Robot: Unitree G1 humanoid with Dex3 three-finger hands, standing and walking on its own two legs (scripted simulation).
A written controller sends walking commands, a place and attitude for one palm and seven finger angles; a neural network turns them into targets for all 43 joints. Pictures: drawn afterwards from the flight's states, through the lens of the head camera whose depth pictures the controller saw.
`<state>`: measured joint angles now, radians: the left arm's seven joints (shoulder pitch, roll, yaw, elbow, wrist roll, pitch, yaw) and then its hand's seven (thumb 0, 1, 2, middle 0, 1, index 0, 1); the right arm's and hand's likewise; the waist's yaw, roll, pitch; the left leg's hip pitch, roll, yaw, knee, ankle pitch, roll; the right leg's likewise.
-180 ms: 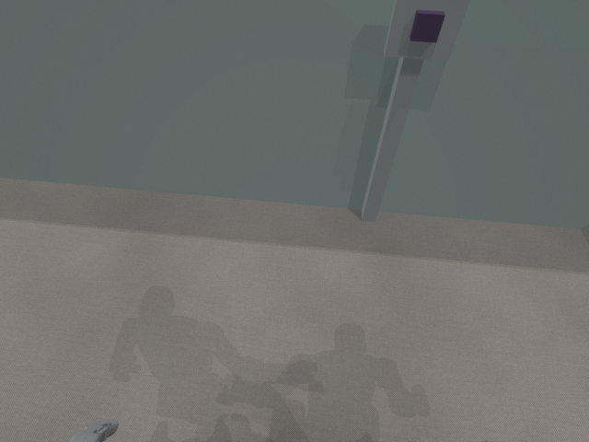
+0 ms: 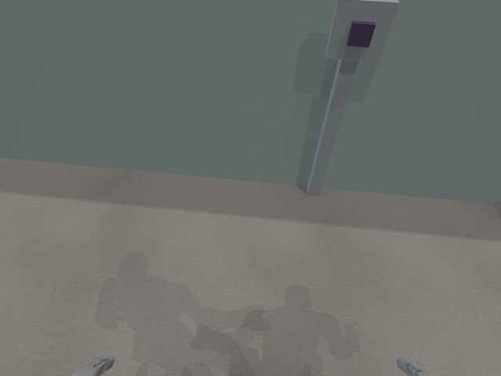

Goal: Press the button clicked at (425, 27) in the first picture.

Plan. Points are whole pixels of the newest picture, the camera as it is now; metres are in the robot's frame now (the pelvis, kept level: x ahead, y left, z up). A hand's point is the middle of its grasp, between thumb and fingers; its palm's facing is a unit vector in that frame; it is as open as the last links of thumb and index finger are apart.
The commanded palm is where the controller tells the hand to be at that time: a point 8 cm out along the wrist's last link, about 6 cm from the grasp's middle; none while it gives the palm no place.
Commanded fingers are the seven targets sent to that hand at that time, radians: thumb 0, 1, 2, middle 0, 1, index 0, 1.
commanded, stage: stand and wait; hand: left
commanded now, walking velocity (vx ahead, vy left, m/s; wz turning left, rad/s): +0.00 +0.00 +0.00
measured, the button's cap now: (360, 33) +1.10 -0.29 +0.09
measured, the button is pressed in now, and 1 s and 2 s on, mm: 0 0 0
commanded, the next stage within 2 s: look at it before walking up in 0.66 s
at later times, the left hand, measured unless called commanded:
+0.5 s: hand out of the picture +0.06 +0.24 -0.15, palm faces -0.03 -0.94 -0.33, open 7.4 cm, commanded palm none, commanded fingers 0.00 0.90 0.90 -0.20 -0.30 -0.20 -0.30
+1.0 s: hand out of the picture +0.05 +0.22 -0.15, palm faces -0.03 -0.95 -0.32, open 7.4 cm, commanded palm none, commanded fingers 0.00 0.90 0.90 -0.20 -0.30 -0.20 -0.30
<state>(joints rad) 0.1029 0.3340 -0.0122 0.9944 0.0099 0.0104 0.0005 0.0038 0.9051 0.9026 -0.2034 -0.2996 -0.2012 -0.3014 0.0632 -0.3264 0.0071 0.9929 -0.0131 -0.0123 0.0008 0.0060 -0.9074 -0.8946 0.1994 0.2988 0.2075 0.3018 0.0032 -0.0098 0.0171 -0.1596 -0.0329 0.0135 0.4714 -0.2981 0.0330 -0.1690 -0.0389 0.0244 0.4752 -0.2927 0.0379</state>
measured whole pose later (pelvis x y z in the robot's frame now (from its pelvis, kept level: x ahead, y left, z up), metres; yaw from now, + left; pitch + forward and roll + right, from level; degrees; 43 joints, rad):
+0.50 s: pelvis -0.01 -0.01 +0.01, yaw +0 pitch -2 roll +0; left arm 0.14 0.35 0.00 1.07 0.01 0.01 0.00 0.00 0.91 0.90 -0.20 -0.30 -0.20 -0.30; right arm 0.12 -0.35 0.00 1.09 -0.01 0.00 0.00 0.01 -0.91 -0.89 0.20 0.30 0.21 0.30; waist 0.00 -0.01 0.04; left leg -0.13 -0.02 0.01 0.40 -0.24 0.01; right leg -0.15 -0.02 0.02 0.41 -0.24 0.02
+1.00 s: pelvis -0.03 -0.02 +0.01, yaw +0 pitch -2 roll +0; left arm 0.13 0.34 -0.01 1.08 0.01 0.00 -0.01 0.00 0.90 0.90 -0.20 -0.30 -0.20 -0.30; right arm 0.11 -0.34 0.01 1.11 -0.01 -0.01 0.01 0.01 -0.91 -0.89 0.20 0.30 0.21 0.30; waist 0.00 0.00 0.03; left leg -0.14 -0.01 0.01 0.37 -0.21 0.00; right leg -0.16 -0.01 0.02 0.39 -0.21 0.01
